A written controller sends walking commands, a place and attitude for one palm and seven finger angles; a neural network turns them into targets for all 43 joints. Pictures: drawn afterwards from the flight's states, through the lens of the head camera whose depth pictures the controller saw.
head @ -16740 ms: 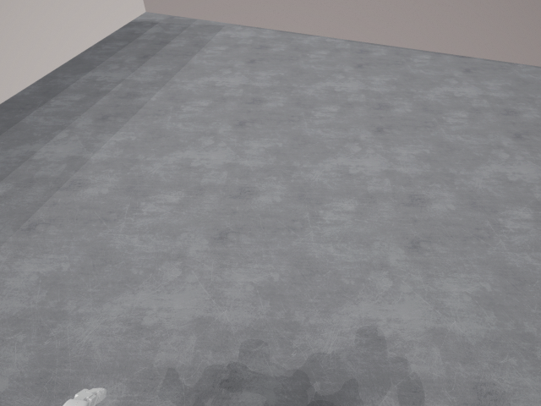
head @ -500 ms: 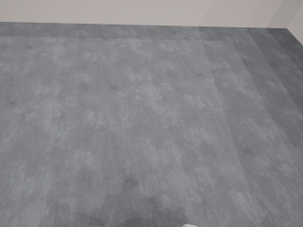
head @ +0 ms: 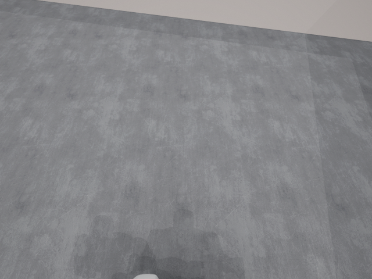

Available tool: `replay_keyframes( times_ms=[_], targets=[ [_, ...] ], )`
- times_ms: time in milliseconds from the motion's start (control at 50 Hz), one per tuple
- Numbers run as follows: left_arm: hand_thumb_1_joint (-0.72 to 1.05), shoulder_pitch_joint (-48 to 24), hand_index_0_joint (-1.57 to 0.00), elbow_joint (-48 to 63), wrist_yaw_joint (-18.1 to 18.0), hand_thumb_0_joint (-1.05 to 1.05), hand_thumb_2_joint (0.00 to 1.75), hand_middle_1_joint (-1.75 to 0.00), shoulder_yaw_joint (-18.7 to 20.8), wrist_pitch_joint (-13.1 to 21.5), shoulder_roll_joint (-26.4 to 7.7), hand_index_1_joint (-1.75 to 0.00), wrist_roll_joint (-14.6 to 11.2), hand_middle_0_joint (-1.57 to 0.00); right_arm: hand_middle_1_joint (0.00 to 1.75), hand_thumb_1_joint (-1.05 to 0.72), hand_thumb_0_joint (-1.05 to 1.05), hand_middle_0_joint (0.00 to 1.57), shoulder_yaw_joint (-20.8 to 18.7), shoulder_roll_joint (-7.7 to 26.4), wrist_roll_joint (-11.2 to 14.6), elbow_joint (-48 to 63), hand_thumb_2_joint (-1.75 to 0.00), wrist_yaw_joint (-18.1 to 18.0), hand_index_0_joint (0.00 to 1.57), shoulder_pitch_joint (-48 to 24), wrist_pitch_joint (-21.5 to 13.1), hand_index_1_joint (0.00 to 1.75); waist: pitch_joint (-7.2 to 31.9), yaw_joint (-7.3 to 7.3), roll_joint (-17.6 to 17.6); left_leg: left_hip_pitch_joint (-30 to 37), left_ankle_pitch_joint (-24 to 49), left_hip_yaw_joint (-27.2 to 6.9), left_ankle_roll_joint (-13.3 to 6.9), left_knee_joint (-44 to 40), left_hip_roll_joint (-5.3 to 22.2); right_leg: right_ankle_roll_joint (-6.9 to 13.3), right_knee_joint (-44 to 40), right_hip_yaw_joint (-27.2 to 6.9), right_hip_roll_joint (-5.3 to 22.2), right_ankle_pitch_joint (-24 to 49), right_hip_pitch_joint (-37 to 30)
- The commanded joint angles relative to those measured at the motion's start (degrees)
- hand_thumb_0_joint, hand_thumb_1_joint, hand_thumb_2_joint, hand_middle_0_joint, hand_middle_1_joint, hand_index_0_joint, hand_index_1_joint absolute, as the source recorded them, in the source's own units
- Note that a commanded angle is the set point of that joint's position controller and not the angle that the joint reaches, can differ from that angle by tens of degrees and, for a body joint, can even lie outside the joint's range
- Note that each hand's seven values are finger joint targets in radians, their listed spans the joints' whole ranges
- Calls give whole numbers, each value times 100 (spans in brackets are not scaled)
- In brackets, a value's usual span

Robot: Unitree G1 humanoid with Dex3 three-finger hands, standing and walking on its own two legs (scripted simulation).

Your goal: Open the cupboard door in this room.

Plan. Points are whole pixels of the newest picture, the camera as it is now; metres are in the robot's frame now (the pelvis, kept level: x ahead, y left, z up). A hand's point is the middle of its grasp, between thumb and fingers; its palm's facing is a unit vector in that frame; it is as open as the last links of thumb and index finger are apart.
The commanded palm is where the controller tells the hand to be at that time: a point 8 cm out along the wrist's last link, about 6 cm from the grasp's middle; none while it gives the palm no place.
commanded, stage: turn or walk to find it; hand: left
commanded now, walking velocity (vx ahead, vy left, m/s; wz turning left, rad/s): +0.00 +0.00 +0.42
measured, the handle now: out of the picture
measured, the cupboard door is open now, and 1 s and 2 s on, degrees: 0 0 0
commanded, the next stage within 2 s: none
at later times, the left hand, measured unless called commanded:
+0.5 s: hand out of the picture +0.05 +0.20 -0.15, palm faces +0.20 -0.94 -0.29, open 7.4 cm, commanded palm none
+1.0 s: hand out of the picture -0.14 +0.19 -0.19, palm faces +0.47 -0.85 -0.24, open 7.4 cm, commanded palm none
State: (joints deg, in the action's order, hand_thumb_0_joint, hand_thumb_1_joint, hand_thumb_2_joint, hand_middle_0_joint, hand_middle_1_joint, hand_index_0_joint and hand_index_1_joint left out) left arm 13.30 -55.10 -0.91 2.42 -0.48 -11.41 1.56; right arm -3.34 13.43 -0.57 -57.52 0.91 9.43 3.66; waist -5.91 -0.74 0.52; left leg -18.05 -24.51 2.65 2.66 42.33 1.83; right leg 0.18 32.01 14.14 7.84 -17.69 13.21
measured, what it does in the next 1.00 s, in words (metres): steps on the spot, turning left: left foot, then right foot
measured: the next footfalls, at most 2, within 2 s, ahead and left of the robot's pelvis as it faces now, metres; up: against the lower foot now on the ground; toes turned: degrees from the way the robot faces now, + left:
left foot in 0.04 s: +0.03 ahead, +0.13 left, +0.00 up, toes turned +6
right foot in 0.46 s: +0.04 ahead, -0.11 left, +0.00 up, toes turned +6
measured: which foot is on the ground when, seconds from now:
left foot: up 0.00-0.02, down 0.04-0.46, up 0.48-0.92, down 0.94-1.00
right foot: down 0.00-0.04, up 0.06-0.44, down 0.46-0.94, up 0.96-1.00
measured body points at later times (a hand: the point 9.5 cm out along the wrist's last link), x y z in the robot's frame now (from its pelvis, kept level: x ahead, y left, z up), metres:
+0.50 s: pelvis -0.02 -0.02 -0.01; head +0.02 -0.04 +0.44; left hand +0.04 +0.25 -0.13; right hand +0.09 -0.25 -0.17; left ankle -0.02 +0.12 -0.73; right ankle +0.00 -0.12 -0.74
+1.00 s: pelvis -0.06 +0.00 -0.01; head -0.04 +0.03 +0.44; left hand -0.16 +0.24 -0.17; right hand +0.14 -0.19 -0.14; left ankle -0.10 +0.09 -0.74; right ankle +0.00 -0.12 -0.71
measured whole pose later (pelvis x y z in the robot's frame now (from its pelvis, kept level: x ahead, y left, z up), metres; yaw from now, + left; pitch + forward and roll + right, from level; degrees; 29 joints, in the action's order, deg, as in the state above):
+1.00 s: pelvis -0.06 +0.00 -0.01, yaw +25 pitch -1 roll +0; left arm 15.1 -57.8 -1.2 3.6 -3.2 -14.3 0.9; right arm -2.6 12.0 -0.9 -55.6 0.7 7.1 1.4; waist -5.3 -1.9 3.3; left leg -14.4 -18.6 3.7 -1.4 34.4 0.2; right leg -2.6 46.3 10.3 8.1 -27.9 19.8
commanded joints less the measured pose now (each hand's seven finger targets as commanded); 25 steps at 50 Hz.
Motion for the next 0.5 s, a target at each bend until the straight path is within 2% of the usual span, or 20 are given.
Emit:
replay_keyframes(
  times_ms=[0, 20, 40, 60, 80, 120, 140, 160, 260, 320, 360, 380, 400, 420, 440, 460, 480],
  targets=[
    [90, 205, -20, 205, -48, 0, 90, -30, 324, -11, -1107, -30, -86, -20, 30, -90, 0, 20, -110, 623, -14, 404, -90, -39, 20, 306, -306, 30, 1091, 153, 204, 1304, 1827, -152, -216, -2045, 266, 63, 469, -518, 926, 2058, -53],
    [90, 270, -20, 380, -18, 0, 90, -30, 271, -51, -754, -30, -113, -20, 30, -90, 0, 20, -240, 1170, -66, 434, -90, -57, 20, 465, -341, 30, 1119, 225, -1333, 2062, 3563, -1856, -816, -2154, 1590, -353, 1499, -254, 197, -331, 1372],
    [90, -166, -20, 562, -28, 0, 90, -30, 147, -82, -627, -30, -54, -20, 30, -90, 0, 20, -274, 1409, -39, 374, -90, -73, 20, 776, -280, 30, 897, 410, -1457, 1676, 4351, -2112, -1278, -2282, 2157, -392, 2338, -584, -54, -1957, 1596],
    [90, -424, -20, 548, -77, 0, 90, -30, 162, -160, -613, -30, -56, -20, 30, -90, 0, 20, -257, 1278, -59, 279, -90, -160, 20, 806, -312, 30, 880, 464, -1698, 1381, 4228, -2176, -1296, -2363, 1969, -401, 2730, -1096, -71, -1855, 1668],
    [90, -564, -20, 487, -59, 0, 90, -30, 204, -179, -689, -30, -84, -20, 30, -90, 0, 20, -229, 1154, -72, 320, -90, -215, 20, 542, -290, 30, 559, 382, -1612, 1097, 3838, -2042, -1321, -2389, 1780, -388, 3022, -1229, -55, -1539, 1757],
    [90, -290, -20, 302, 12, 0, 90, -30, 221, -158, -683, -30, -76, -20, 30, -90, 0, 20, -146, 947, -72, 471, -90, -229, 20, 34, -319, 30, 559, 104, -1067, 1095, 3751, -1523, -1225, -2275, 1359, -422, 3144, -1231, -103, -916, 1718],
    [90, -186, -20, 245, 33, 0, 90, -30, 213, -135, -679, -30, -71, -20, 30, -90, 0, 20, -150, 909, -57, 514, -90, -225, 20, 17, -342, 30, 690, 75, -866, 1206, 3792, -1393, -1186, -2242, 1269, -439, 3119, -1213, -134, -771, 1700],
    [90, -220, -20, 238, 35, 0, 90, -30, 202, -136, -662, -30, -73, -20, 30, -90, 0, 20, -156, 926, -55, 515, -90, -219, 20, 43, -347, 30, 707, 106, -859, 1178, 3752, -1346, -1174, -2259, 1210, -462, 3025, -1218, -153, -729, 1611],
    [90, -433, -20, 406, 17, 0, 90, -30, 168, -137, -586, -30, -82, -20, 30, -90, 0, 20, -218, 961, -71, 506, -90, -189, 20, 245, -313, 30, 757, 221, -809, 1294, 3514, -1625, -1267, -2247, 1196, -507, 2268, -1222, -292, -797, 1516],
    [90, -457, -20, 474, 6, 0, 90, -30, 155, -121, -542, -30, -99, -20, 30, -90, 0, 20, -256, 966, -97, 573, -90, -166, 20, 151, -266, 30, 670, 219, -959, 846, 3214, -1800, -1227, -2206, 1115, -453, 1528, -1139, -422, -820, 991],
    [90, -247, -20, 446, 0, 0, 90, -30, 155, -83, -540, -30, -116, -20, 30, -90, 0, 20, -274, 976, -104, 613, -90, -153, 20, 41, -244, 30, 756, 133, -1063, 653, 3196, -1952, -1187, -2062, 1039, -411, 815, -1081, -541, -649, 530],
    [90, -34, -20, 408, -3, 0, 90, -30, 163, -55, -555, -30, -119, -20, 30, -90, 0, 20, -283, 961, -94, 644, -90, -151, 20, -8, -235, 30, 832, 32, -952, 499, 3113, -1952, -1112, -1897, 942, -397, 322, -1032, -597, -258, 175],
    [90, 189, -20, 340, -11, 0, 90, -30, 177, -13, -590, -30, -113, -20, 30, -90, 0, 20, -286, 923, -65, 667, -90, -146, 20, -54, -230, 30, 913, -81, -817, 274, 2873, -1865, -948, -1662, 764, -388, -388, -978, -581, 303, -292],
    [90, 379, -20, 315, -38, 0, 90, -30, 218, 44, -803, -30, -85, -20, 30, -90, 0, 20, -271, 750, -21, 701, -90, -123, 20, -12, -239, 30, 975, -159, -333, -269, 2146, -1671, -676, -1233, 464, -321, -1062, -1265, -251, 676, -993],
    [90, 496, -20, 325, -88, 0, 90, -30, 313, 106, -1303, -30, 9, -20, 30, -90, 0, 20, -214, 384, 20, 792, -90, -81, 20, 55, -239, 30, 962, -207, 1072, -1267, 590, -848, -253, -124, -295, 118, -1516, -2664, 1091, 918, -1512],
    [90, 404, -20, 424, -84, 0, 90, -30, 329, 93, -1488, -30, -15, -20, 30, -90, 0, 20, -245, 431, -35, 871, -90, -99, 20, -52, -179, 30, 745, -241, 1517, -1391, -855, -689, -133, 1094, -495, 711, -1748, -3286, 1955, 1032, -758],
    [90, 127, -20, 508, -107, 0, 90, -30, 367, 97, -1348, -30, -44, -20, 30, -90, 0, 20, -289, 595, -76, 803, -90, -99, 20, -82, -90, 30, 474, -174, 1510, -1358, -728, -963, -183, 1953, -287, 867, -1961, -3259, 1884, 323, -68]
  ],
)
